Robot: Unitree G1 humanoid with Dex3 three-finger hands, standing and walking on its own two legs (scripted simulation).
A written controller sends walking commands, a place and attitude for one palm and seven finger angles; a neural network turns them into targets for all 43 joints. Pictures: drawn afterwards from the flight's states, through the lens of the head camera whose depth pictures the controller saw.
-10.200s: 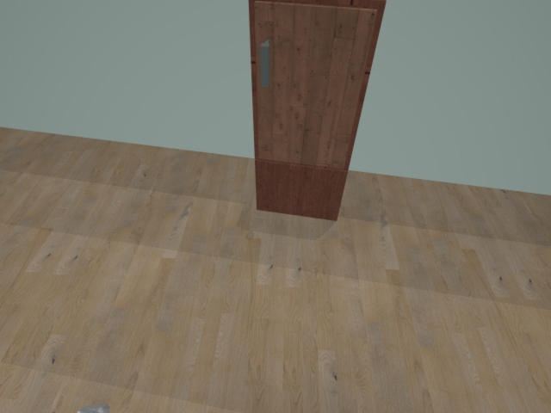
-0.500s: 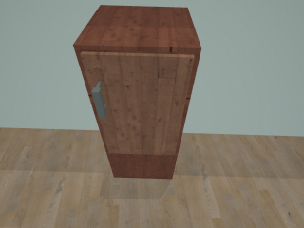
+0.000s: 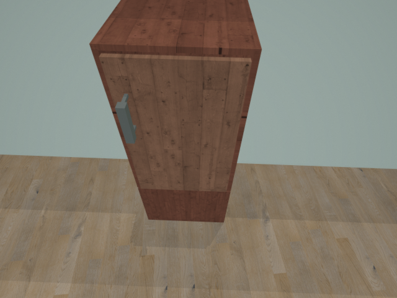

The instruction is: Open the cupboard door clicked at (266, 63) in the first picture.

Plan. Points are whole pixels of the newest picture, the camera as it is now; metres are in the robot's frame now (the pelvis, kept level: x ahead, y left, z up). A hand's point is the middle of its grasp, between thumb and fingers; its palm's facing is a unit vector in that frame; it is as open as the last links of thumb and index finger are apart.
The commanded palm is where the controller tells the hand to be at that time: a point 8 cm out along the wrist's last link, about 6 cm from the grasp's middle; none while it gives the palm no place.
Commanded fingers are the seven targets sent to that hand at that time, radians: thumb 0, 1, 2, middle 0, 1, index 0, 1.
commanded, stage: come to a stop and stand still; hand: left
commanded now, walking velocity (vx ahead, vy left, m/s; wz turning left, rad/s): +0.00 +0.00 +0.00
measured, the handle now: (128, 118) +0.56 +0.23 +0.02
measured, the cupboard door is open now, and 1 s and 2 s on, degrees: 0 0 0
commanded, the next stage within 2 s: look again from close up in 1.16 s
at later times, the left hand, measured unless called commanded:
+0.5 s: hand out of the picture -0.01 +0.15 -0.16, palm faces +0.00 -0.98 -0.19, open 7.3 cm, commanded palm none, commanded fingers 0.00 0.90 0.90 -0.20 -0.30 -0.20 -0.30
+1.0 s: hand out of the picture +0.02 +0.14 -0.17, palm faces +0.02 -0.98 -0.20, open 7.3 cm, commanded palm none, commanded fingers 0.00 0.90 0.90 -0.20 -0.30 -0.20 -0.30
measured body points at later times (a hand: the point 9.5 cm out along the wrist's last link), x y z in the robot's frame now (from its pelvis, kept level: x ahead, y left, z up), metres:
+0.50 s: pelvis +0.00 -0.02 +0.01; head +0.01 -0.03 +0.46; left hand -0.01 +0.20 -0.15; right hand -0.03 -0.24 -0.15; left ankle -0.05 +0.07 -0.73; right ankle +0.01 -0.13 -0.73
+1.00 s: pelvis +0.02 -0.03 +0.01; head +0.04 -0.04 +0.46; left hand +0.02 +0.19 -0.15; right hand +0.01 -0.24 -0.16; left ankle -0.05 +0.07 -0.73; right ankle +0.01 -0.13 -0.73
